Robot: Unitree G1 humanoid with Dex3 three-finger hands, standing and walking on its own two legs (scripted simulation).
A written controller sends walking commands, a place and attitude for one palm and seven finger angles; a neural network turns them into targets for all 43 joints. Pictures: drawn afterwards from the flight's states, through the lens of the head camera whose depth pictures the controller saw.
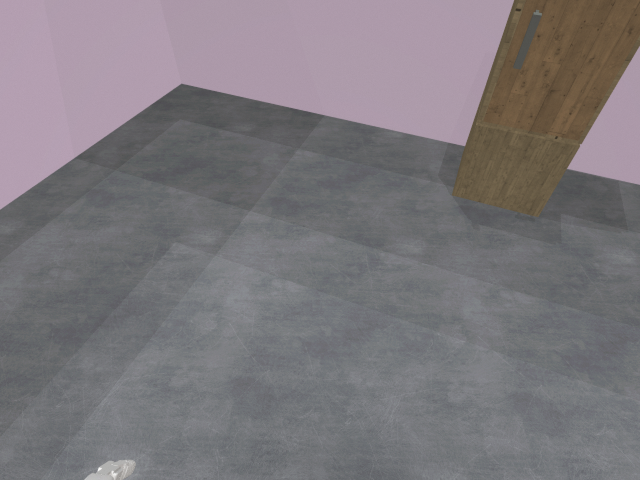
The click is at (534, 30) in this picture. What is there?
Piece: cupboard door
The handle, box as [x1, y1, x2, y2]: [513, 10, 541, 68]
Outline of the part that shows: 538,10 536,10 533,13 513,66 515,68 520,68 541,16 541,13 539,13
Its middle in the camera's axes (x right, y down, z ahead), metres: +0.70 -0.67 +1.31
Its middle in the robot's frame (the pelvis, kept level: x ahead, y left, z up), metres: +1.47 -0.63 -0.01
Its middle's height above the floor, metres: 0.76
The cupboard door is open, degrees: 0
